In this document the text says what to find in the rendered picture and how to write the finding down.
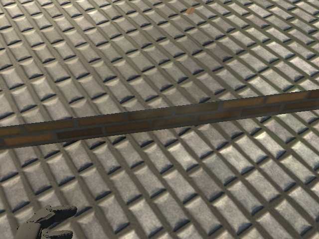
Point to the left robot hand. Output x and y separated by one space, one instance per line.
42 219

